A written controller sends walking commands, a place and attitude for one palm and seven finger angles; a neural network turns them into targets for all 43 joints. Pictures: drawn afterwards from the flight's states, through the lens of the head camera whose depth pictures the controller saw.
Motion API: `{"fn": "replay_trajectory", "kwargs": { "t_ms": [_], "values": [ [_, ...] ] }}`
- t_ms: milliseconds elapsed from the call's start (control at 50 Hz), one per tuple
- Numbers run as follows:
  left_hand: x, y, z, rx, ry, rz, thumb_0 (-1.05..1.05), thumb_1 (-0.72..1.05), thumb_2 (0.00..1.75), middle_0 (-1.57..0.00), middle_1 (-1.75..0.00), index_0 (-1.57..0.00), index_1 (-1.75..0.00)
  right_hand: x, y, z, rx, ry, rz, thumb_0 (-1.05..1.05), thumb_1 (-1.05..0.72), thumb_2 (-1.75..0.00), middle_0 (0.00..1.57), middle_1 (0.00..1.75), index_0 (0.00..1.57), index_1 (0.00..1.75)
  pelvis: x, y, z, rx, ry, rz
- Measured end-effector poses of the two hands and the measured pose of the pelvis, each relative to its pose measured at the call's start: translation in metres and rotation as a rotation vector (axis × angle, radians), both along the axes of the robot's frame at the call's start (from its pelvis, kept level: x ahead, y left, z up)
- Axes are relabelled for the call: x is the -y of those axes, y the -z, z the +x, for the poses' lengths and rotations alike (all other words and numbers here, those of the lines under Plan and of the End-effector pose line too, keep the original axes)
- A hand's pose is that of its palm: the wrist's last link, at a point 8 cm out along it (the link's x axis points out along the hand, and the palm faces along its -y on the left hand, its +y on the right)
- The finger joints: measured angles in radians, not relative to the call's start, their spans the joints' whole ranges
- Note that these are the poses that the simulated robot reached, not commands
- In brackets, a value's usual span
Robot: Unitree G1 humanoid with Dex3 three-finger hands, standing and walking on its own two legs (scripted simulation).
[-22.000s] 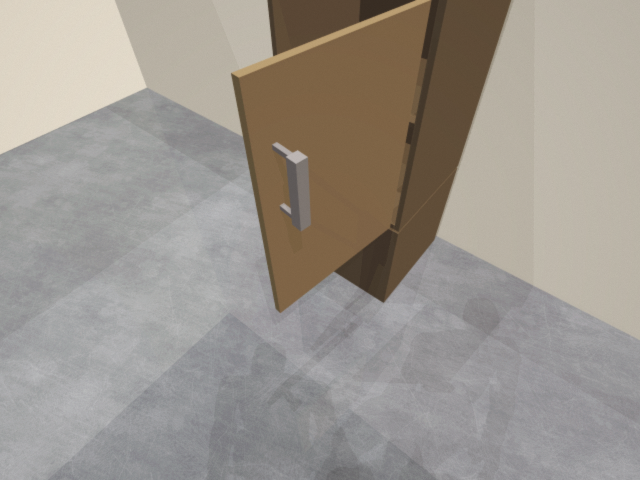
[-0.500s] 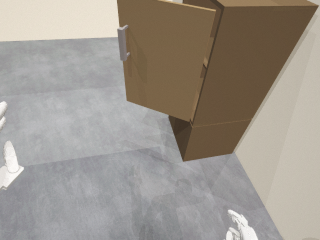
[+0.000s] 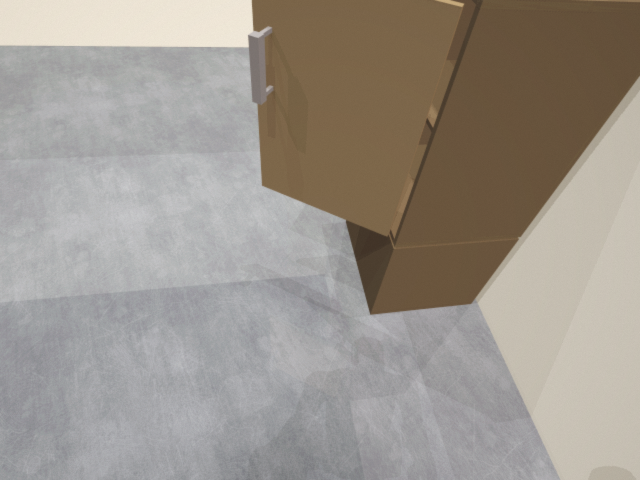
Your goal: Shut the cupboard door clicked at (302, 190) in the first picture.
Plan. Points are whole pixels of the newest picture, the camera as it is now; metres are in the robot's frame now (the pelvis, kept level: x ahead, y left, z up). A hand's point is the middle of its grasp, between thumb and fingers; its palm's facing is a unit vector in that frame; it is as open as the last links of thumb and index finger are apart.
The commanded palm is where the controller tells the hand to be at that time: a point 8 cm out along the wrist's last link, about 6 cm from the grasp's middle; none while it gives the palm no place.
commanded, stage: let the arm hang, fingers relaxed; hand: left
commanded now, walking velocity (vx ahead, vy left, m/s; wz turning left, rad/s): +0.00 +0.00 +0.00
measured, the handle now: (263, 65) +0.90 +0.17 +0.05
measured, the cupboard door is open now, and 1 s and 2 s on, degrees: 55 55 55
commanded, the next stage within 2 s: look to check the result in 0.64 s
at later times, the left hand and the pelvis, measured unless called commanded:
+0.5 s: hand out of the picture -0.03 +0.15 -0.18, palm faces +0.02 -0.99 -0.12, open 7.3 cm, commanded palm none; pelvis +0.01 +0.01 +0.00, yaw -1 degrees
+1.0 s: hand out of the picture -0.03 +0.17 -0.17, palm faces +0.01 -0.99 -0.17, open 7.3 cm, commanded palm none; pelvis +0.02 +0.01 +0.00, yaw -1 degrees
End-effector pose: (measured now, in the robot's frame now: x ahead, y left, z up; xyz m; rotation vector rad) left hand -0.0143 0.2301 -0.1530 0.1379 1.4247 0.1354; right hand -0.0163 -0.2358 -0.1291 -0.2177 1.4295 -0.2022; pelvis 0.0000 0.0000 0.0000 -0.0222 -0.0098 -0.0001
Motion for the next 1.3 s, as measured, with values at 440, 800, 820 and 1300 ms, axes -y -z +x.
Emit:
{"fn": "replay_trajectory", "kwargs": {
  "t_ms": [440, 800, 820, 1300],
  "values": [
    [0.028, -0.006, -0.017, -0.054, -0.013, -0.042, 0.00, 0.91, 0.90, -0.19, -0.30, -0.20, -0.30, -0.047, 0.017, -0.005, -0.004, 0.059, 0.113, 0.00, -0.91, -0.90, 0.20, 0.30, 0.20, 0.30, -0.010, -0.004, 0.011, 0.025, 0.025, 0.021],
    [0.018, -0.007, -0.021, -0.082, -0.022, -0.026, 0.00, 0.91, 0.90, -0.20, -0.30, -0.20, -0.30, -0.045, 0.014, -0.009, -0.027, 0.060, 0.093, 0.00, -0.91, -0.90, 0.19, 0.30, 0.20, 0.29, -0.012, -0.004, 0.015, 0.020, 0.021, 0.022],
    [0.017, -0.007, -0.021, -0.085, -0.021, -0.022, 0.00, 0.91, 0.90, -0.19, -0.30, -0.20, -0.30, -0.045, 0.014, -0.008, -0.028, 0.061, 0.093, 0.00, -0.91, -0.90, 0.19, 0.30, 0.20, 0.29, -0.012, -0.004, 0.015, 0.020, 0.021, 0.022],
    [0.012, -0.008, -0.004, -0.065, -0.005, -0.015, 0.00, 0.91, 0.90, -0.20, -0.30, -0.20, -0.30, -0.037, 0.013, 0.009, -0.006, 0.050, 0.079, 0.00, -0.91, -0.90, 0.20, 0.30, 0.20, 0.29, -0.013, -0.004, 0.020, 0.019, 0.022, 0.025]
  ]
}}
